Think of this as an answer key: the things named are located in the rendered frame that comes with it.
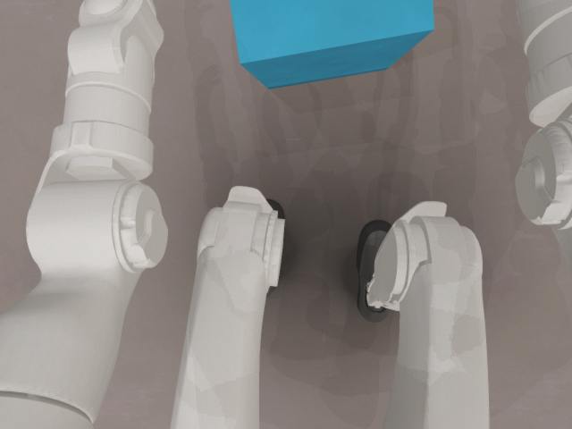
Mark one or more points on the left robot shin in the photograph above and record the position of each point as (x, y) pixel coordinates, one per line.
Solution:
(210, 225)

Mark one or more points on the carton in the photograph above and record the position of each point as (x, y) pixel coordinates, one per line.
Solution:
(290, 42)

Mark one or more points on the right robot thigh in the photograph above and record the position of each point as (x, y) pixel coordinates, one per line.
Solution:
(441, 374)

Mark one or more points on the robot right forearm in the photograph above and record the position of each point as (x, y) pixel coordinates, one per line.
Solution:
(546, 28)

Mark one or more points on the left robot upper arm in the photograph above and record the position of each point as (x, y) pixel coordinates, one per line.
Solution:
(58, 345)

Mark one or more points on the robot left forearm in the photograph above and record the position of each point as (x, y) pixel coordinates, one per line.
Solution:
(104, 135)

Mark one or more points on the right robot upper arm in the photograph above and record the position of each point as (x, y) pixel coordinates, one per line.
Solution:
(544, 182)

